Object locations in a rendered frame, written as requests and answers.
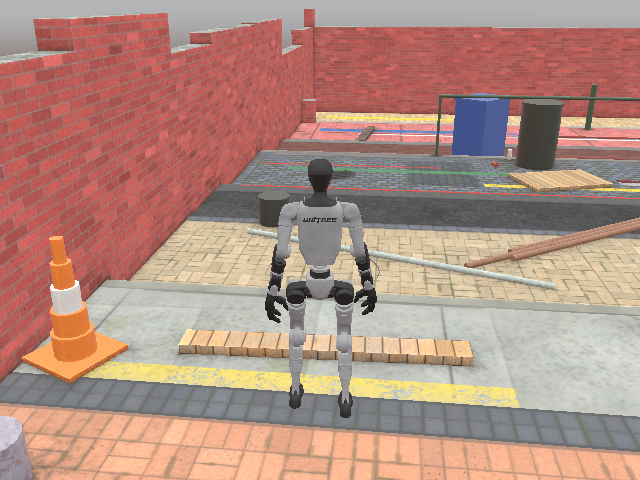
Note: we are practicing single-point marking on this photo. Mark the robot left upper arm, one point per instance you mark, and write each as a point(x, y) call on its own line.
point(288, 212)

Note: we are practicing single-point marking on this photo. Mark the right robot foot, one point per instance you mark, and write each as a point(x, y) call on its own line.
point(345, 409)

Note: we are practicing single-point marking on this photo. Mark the robot right upper arm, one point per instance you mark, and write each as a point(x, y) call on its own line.
point(352, 213)

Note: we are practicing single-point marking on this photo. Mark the left robot hand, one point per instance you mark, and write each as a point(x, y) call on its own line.
point(270, 308)

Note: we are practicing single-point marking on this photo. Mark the robot right forearm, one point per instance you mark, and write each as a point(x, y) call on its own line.
point(364, 270)

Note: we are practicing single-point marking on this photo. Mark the robot right shin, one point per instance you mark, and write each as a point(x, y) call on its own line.
point(345, 370)

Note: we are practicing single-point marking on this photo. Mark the robot left forearm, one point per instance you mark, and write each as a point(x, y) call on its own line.
point(276, 274)

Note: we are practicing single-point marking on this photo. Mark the right robot hand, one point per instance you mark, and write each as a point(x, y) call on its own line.
point(371, 299)

